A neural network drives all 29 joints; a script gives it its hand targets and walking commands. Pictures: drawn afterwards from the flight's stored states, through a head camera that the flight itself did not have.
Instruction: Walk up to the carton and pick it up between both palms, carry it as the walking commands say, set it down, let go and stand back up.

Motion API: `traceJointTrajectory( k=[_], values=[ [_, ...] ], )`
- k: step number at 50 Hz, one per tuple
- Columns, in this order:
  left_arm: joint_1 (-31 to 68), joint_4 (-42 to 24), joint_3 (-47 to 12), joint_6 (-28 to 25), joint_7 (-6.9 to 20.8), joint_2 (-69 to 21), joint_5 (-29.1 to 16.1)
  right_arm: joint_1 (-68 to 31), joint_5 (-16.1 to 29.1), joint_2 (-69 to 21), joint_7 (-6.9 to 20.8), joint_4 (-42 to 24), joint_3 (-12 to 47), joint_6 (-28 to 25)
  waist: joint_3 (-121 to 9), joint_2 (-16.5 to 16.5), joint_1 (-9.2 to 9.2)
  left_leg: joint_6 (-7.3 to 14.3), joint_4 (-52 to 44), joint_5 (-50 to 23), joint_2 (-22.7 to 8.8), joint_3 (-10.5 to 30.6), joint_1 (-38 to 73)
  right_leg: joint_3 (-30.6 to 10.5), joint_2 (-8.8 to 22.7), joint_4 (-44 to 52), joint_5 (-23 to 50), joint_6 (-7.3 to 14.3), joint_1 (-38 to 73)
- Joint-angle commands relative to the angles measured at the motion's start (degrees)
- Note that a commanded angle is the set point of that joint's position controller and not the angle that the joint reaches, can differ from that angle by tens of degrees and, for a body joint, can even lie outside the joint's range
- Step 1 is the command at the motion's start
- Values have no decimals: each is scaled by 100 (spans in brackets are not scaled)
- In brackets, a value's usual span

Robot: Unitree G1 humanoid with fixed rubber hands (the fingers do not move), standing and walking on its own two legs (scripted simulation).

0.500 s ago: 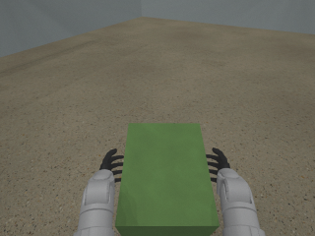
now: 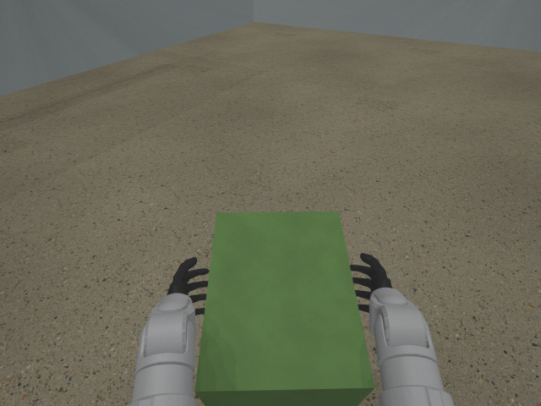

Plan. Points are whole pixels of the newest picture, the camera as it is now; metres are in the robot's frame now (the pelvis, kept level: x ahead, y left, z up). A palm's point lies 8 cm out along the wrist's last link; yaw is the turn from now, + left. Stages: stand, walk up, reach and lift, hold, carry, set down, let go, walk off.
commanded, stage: reach and lift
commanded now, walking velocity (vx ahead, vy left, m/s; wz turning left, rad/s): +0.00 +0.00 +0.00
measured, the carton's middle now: (279, 310) +0.32 +0.00 -0.02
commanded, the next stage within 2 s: hold in 0.54 s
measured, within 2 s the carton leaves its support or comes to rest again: neither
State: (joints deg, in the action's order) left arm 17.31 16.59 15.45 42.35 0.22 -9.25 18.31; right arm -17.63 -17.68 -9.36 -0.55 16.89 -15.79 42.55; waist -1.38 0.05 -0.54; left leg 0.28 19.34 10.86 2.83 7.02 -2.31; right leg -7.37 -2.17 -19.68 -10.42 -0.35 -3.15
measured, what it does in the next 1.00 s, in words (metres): stands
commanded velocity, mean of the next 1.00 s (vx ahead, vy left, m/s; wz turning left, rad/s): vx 0.00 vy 0.00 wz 0.00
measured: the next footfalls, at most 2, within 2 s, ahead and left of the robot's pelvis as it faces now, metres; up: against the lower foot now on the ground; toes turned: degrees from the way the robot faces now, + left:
none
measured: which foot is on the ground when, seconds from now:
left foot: down 0.00-1.00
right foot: down 0.00-1.00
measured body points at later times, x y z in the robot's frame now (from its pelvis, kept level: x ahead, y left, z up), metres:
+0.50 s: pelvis +0.00 -0.01 +0.00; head -0.05 -0.01 +0.45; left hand +0.29 +0.15 +0.04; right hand +0.30 -0.16 +0.04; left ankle +0.00 +0.12 -0.75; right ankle +0.01 -0.13 -0.75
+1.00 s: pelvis -0.01 +0.00 +0.00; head -0.06 -0.01 +0.45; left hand +0.29 +0.16 +0.04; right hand +0.29 -0.16 +0.04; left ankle +0.00 +0.12 -0.75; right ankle +0.01 -0.12 -0.75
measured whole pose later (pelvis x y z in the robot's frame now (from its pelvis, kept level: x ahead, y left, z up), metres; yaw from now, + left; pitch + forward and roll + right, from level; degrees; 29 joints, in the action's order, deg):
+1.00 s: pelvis -0.01 +0.00 +0.00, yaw +0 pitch -7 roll +0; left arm 14.7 13.8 13.4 43.6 0.2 -8.6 17.1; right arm -15.4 -16.5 -8.8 -0.2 14.2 -13.6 43.6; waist -0.9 0.0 -0.2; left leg 0.0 19.8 10.8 2.6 6.8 -1.7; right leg -6.7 -2.3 -20.5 -10.6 0.0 -2.7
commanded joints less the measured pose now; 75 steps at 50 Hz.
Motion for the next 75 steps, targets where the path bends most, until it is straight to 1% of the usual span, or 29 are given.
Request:
traceJointTrajectory(
  k=[1, 16, 28, 37, 45, 52, 64, 75],
  values=[
    [2962, -22, -3081, -175, 1574, -5065, -1643, -2930, 1659, -5207, 1572, -21, 3075, -179, -1158, -20, -11, -142, -300, -883, 164, -270, 108, 327, -255, 220, 828, -89, 277],
    [2569, -421, -3279, -115, 1560, -4973, -1728, -2517, 1786, -5211, 1510, -390, 3339, -124, -1182, 21, -4, -135, -304, -1111, 204, -276, 229, 267, -228, 253, 1173, -132, 383],
    [2353, -642, -3389, -63, 1524, -4919, -1780, -2325, 1819, -5112, 1499, -615, 3441, -64, -1034, 12, 25, -121, -321, -938, 215, -260, 171, 274, -234, 266, 1013, -101, 369],
    [2500, -578, -3377, -78, 1522, -4953, -1785, -2469, 1800, -5083, 1538, -535, 3387, -68, -968, -17, 33, -115, -305, -613, 196, -259, 55, 309, -238, 237, 664, -61, 282],
    [2630, -454, -3323, -88, 1538, -4999, -1774, -2572, 1767, -5087, 1576, -389, 3304, -75, -958, -31, 43, -116, -306, -502, 176, -260, 28, 336, -236, 218, 557, -40, 252],
    [2623, -445, -3313, -85, 1538, -5008, -1778, -2556, 1761, -5087, 1588, -369, 3300, -77, -964, -27, 41, -119, -302, -580, 170, -264, 57, 340, -235, 210, 639, -39, 268],
    [2483, -613, -3391, -86, 1516, -4965, -1809, -2407, 1790, -5076, 1565, -507, 3400, -85, -1007, -10, 38, -123, -269, -786, 185, -270, 111, 316, -227, 192, 883, -58, 340],
    [2425, -686, -3419, -93, 1505, -4921, -1819, -2335, 1785, -5053, 1545, -556, 3431, -94, -991, 5, 44, -117, -257, -787, 196, -275, 88, 302, -217, 184, 935, -64, 379]
  ],
)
